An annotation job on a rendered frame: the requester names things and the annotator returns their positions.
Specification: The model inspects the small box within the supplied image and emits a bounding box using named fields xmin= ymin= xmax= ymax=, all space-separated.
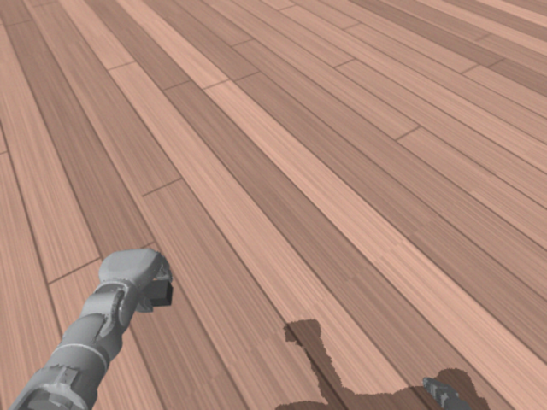
xmin=143 ymin=279 xmax=173 ymax=307

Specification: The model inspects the right robot hand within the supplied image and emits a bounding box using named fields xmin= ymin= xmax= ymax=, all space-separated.
xmin=423 ymin=378 xmax=472 ymax=410

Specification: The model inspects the left robot hand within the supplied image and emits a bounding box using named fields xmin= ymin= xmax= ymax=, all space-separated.
xmin=98 ymin=248 xmax=173 ymax=313

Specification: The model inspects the left robot arm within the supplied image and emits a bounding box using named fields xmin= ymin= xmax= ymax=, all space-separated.
xmin=8 ymin=278 xmax=139 ymax=410

